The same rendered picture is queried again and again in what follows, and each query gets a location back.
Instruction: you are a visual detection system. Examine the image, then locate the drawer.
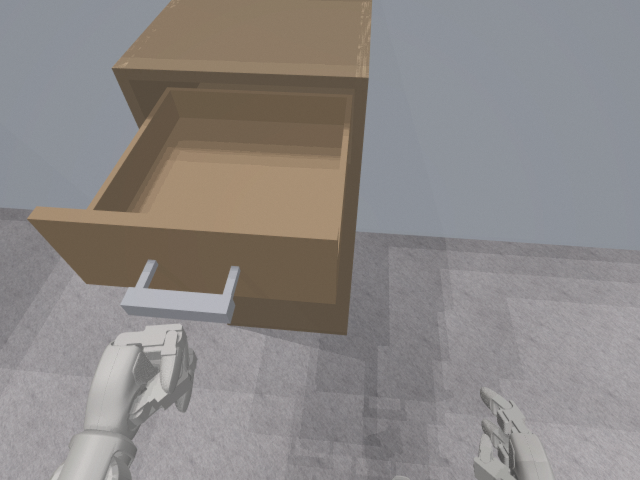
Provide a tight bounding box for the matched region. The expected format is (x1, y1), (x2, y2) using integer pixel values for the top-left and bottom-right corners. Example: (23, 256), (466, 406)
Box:
(27, 87), (353, 304)

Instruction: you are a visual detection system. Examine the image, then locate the cabinet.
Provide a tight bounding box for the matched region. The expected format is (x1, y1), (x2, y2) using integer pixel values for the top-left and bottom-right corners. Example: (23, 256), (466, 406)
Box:
(112, 0), (372, 335)

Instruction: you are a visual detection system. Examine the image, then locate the right robot hand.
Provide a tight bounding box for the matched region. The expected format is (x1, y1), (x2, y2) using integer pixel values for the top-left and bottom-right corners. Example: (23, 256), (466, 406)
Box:
(474, 387), (556, 480)

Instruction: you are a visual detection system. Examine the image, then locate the left robot hand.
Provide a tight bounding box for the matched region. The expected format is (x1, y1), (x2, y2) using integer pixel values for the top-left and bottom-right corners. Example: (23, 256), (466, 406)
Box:
(83, 324), (198, 440)

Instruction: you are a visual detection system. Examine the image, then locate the robot left forearm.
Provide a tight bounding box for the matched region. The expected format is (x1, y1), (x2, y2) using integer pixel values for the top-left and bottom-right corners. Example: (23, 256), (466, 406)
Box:
(49, 430), (137, 480)

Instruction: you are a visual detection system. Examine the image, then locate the handle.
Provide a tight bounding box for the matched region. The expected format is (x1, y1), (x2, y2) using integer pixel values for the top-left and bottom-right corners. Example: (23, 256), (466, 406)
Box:
(120, 260), (240, 324)

